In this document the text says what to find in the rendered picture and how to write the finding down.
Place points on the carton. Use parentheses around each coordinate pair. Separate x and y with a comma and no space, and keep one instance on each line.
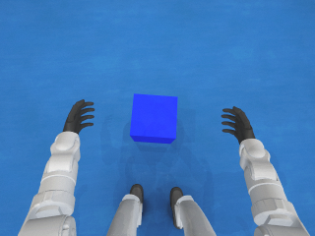
(154,118)

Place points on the robot left upper arm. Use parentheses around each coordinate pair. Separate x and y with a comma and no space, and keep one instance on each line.
(56,225)

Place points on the right robot forearm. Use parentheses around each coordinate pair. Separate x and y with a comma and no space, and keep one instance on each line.
(269,202)

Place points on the robot left shin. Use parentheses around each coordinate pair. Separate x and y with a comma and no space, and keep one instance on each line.
(130,197)

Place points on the robot right upper arm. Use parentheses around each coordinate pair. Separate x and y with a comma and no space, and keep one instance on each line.
(278,230)

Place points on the left robot hand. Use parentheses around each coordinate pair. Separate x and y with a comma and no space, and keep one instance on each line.
(75,118)

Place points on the left robot forearm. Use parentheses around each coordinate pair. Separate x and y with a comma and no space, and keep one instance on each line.
(57,186)

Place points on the right robot hand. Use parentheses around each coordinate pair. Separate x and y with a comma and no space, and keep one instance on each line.
(243,129)

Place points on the robot left foot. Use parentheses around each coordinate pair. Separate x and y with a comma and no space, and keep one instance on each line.
(137,190)

